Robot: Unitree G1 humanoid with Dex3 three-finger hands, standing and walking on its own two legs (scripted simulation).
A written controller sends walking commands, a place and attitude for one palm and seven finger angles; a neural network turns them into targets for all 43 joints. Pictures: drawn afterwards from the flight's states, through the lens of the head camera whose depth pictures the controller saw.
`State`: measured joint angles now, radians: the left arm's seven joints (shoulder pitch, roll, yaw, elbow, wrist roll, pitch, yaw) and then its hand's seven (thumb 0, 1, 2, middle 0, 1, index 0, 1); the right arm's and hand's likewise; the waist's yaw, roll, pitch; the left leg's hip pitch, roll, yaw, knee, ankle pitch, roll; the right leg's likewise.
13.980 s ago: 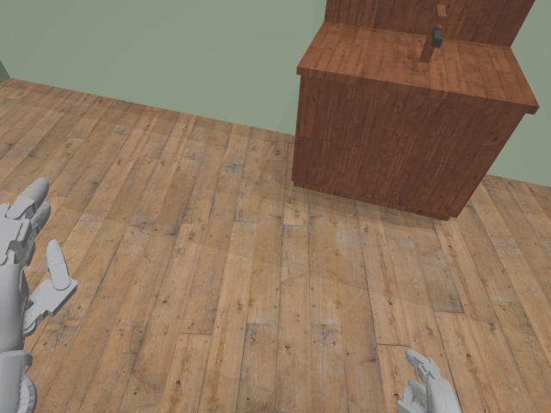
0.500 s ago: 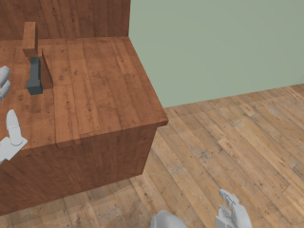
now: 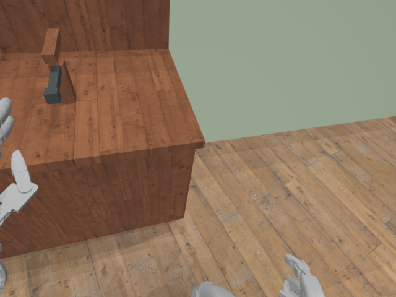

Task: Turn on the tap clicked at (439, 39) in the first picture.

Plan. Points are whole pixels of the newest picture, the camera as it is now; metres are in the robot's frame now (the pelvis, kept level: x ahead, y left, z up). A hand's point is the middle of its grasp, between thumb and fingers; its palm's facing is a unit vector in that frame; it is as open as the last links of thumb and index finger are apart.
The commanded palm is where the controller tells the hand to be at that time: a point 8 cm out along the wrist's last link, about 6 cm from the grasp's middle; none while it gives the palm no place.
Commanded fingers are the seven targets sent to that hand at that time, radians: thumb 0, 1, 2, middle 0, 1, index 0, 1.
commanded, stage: shuffle to correct the standing spot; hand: left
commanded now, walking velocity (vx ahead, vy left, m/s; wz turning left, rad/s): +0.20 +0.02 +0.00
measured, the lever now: (52, 95) +0.47 +0.42 +0.08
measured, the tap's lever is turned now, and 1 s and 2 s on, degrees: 0 0 0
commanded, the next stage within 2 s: none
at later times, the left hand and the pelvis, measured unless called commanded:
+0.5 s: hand (96, 228) +0.15 +0.16 +0.19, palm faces +0.39 -0.80 -0.46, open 7.4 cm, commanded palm +0.07 +0.21 +0.21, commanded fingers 0.00 0.90 0.90 -0.20 -0.30 -0.20 -0.30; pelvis -0.07 -0.08 +0.00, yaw +3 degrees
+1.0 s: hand (109, 264) +0.11 +0.13 +0.21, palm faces +0.46 -0.76 -0.46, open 7.4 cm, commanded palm +0.06 +0.16 +0.21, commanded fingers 0.00 0.90 0.90 -0.20 -0.30 -0.20 -0.30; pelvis -0.09 -0.13 +0.02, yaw +3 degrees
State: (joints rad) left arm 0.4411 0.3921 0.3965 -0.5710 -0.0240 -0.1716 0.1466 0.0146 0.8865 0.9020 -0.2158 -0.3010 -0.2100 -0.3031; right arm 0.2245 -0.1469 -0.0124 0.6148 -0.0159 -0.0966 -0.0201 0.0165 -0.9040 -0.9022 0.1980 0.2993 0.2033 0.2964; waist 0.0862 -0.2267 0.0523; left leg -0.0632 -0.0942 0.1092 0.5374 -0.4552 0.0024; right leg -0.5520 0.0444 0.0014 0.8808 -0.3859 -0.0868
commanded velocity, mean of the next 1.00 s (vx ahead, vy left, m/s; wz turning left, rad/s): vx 0.23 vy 0.09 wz -0.08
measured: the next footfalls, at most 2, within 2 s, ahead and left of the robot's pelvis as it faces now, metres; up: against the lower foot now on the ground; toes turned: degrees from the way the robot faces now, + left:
left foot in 0.32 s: +0.00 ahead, +0.07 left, +0.00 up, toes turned +4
right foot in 0.52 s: -0.03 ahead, -0.22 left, +0.00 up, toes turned +4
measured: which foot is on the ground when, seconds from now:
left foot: down 0.00-0.06, up 0.08-0.30, down 0.32-0.54, up 0.56-0.90, down 0.92-1.00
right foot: down 0.00-0.28, up 0.30-0.50, down 0.52-0.92, up 0.94-1.00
